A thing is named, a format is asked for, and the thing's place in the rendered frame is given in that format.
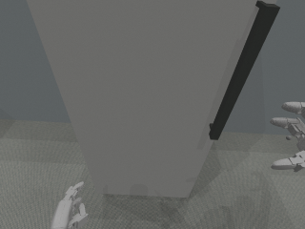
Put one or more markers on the handle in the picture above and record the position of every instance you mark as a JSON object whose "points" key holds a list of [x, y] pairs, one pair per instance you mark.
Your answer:
{"points": [[262, 24]]}

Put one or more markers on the left robot hand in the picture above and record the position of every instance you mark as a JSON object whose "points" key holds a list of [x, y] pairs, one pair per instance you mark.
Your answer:
{"points": [[65, 209]]}

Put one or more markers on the right robot hand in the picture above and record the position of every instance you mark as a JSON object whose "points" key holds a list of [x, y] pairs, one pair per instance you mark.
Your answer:
{"points": [[297, 128]]}

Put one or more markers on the fridge door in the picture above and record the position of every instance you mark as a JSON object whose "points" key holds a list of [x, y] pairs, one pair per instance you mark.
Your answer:
{"points": [[142, 80]]}

